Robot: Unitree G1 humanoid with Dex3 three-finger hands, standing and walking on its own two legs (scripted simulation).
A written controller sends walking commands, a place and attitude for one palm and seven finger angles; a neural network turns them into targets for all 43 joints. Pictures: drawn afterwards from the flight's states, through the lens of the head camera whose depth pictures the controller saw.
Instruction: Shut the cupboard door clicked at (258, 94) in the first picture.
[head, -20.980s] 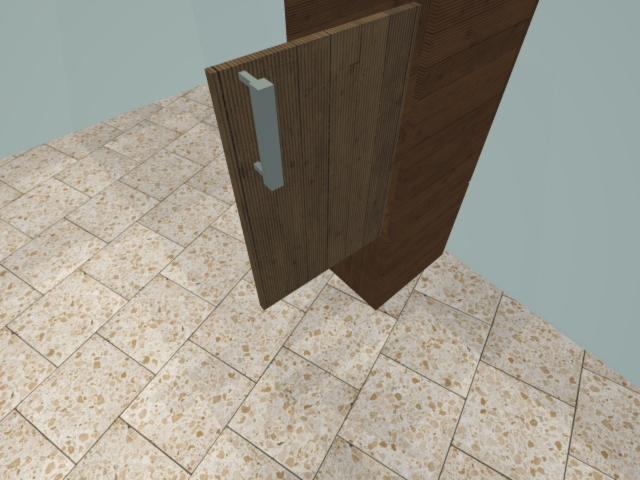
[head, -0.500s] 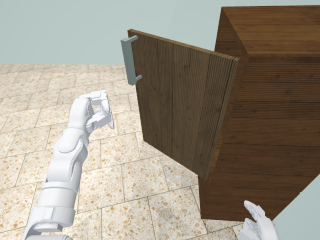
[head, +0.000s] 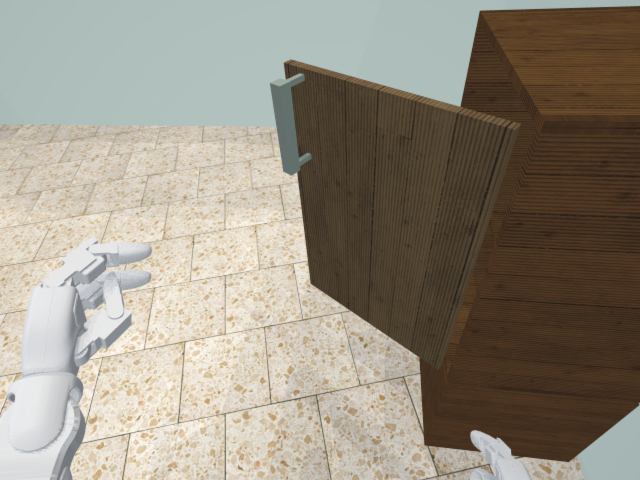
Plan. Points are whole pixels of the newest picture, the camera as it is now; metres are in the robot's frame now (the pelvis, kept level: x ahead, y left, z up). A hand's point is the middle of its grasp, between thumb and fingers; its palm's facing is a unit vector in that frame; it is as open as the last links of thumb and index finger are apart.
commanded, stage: draw the hand back to the body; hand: left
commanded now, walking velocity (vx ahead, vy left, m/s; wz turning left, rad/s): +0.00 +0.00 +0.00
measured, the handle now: (294, 125) +0.65 +0.11 +0.15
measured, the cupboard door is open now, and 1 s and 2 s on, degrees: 55 55 55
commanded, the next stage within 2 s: step back with the hand held close in 0.54 s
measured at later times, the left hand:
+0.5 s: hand (59, 362) +0.18 +0.26 +0.16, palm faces +0.47 -0.80 -0.38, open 7.4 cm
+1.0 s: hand (71, 353) +0.19 +0.26 +0.15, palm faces +0.33 -0.79 -0.51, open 7.4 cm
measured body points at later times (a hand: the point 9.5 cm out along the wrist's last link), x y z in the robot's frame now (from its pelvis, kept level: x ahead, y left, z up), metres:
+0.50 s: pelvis -0.01 +0.00 +0.00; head -0.04 -0.02 +0.45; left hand +0.15 +0.30 +0.18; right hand +0.18 -0.21 -0.08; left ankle -0.04 +0.07 -0.74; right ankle +0.00 -0.11 -0.74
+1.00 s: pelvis -0.02 +0.02 -0.01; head -0.01 +0.01 +0.44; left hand +0.17 +0.30 +0.18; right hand +0.13 -0.25 -0.09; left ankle -0.04 +0.07 -0.74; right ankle +0.00 -0.11 -0.74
